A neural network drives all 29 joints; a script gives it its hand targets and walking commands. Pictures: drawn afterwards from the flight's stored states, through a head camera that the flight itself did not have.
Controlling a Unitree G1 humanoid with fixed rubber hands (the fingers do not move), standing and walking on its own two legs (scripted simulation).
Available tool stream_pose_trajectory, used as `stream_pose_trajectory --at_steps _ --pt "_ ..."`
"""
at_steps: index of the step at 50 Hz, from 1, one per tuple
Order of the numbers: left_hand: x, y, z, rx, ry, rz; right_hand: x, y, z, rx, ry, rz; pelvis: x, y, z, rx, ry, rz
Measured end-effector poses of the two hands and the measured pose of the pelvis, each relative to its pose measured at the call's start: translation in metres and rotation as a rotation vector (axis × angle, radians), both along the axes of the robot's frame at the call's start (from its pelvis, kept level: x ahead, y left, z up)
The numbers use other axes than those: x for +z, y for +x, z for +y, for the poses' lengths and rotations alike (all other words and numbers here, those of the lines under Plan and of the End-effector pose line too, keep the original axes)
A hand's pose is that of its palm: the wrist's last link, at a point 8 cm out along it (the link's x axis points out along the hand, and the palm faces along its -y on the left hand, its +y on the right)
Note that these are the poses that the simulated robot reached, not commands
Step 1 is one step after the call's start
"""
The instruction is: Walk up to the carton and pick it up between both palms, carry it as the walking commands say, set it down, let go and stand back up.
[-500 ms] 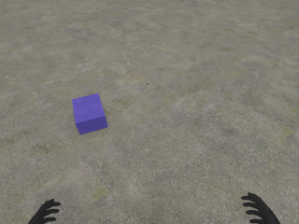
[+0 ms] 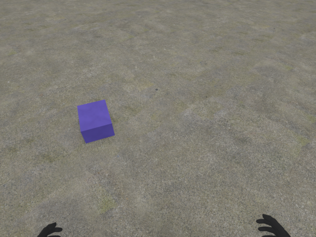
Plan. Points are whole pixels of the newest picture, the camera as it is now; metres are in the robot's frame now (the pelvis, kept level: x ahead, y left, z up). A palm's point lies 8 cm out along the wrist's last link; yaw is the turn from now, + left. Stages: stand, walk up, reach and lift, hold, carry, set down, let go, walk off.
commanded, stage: stand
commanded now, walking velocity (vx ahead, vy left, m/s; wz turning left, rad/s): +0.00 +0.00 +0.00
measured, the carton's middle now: (95, 120) +1.12 +0.48 -0.69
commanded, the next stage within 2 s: walk up in 0.98 s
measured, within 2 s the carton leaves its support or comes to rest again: neither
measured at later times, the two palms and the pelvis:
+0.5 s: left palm out of the picture +0.11 +0.31 -0.08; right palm out of the picture +0.11 -0.31 -0.08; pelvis +0.00 +0.00 +0.02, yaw +0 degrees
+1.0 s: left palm out of the picture +0.10 +0.31 -0.08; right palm out of the picture +0.10 -0.31 -0.08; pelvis +0.00 +0.00 +0.02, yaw +0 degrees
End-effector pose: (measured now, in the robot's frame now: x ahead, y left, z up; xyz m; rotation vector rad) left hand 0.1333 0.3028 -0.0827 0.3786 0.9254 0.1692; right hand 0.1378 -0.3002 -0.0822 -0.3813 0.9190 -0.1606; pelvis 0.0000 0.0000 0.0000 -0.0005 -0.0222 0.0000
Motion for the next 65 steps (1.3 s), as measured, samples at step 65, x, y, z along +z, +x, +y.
stream_pose_trajectory --at_steps 65 --pt "0.021 -0.05 0.06 0.17 0.081 0.045 0.014 0.005 -0.008 0.051 -0.015 0.162 0.017 0.013 0.012 0.098 -0.022 -0.002"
